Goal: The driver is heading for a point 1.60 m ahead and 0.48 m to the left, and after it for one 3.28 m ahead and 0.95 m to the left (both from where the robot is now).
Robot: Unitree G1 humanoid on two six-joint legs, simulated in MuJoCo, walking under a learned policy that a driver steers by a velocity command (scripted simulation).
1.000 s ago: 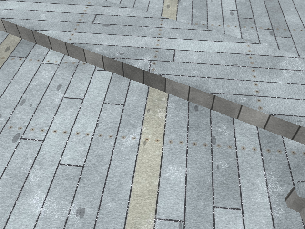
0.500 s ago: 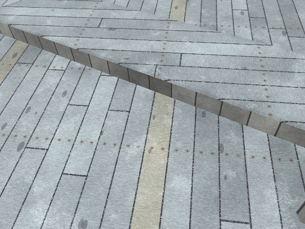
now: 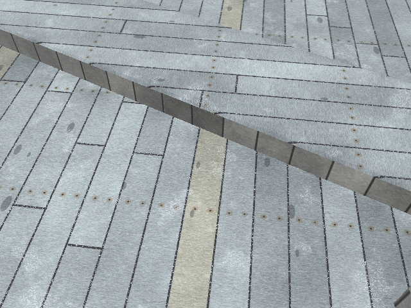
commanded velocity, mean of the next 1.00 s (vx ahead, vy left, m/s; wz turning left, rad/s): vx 0.40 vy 0.00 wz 0.31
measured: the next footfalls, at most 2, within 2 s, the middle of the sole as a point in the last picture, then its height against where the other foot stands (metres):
left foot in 0.50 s outside the picture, level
right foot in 1.06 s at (200, 264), level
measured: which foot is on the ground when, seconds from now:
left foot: down 0.00-0.20, up 0.22-0.48, down 0.50-1.00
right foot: down 0.00-0.48, up 0.50-1.00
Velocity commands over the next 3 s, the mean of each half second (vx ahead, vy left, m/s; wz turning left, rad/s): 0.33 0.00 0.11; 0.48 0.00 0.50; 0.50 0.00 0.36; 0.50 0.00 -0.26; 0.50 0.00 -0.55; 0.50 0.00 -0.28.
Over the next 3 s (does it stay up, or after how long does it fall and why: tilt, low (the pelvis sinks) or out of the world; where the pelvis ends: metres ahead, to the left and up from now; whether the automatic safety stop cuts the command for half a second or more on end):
stays up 1.33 0.43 0.01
